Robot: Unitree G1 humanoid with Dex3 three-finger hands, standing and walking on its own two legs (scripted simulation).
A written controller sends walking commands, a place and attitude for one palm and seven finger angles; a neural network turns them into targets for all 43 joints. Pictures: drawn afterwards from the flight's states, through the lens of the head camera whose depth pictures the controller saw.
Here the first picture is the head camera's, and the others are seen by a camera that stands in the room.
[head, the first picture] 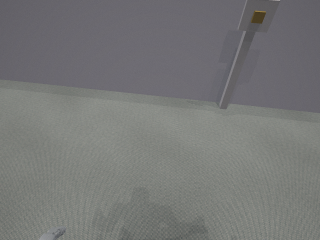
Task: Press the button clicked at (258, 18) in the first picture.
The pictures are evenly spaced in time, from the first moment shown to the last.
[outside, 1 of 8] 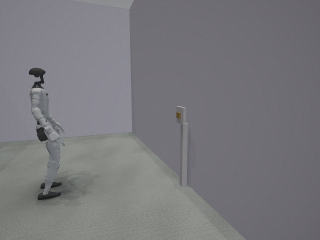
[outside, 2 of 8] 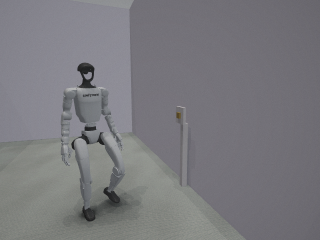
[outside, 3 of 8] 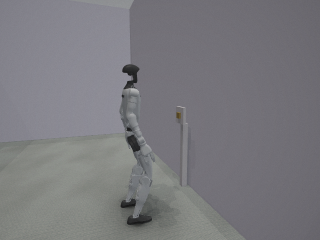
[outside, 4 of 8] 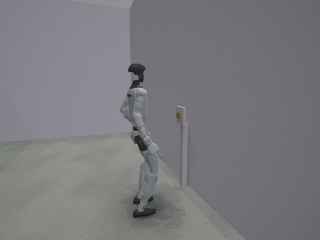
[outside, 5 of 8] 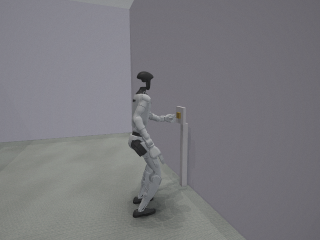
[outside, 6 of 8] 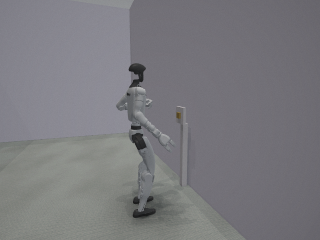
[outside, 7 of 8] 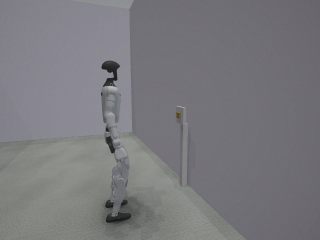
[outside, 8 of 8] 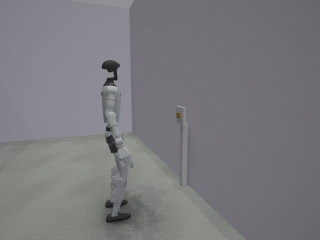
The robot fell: no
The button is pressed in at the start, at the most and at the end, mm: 0 13 0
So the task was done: yes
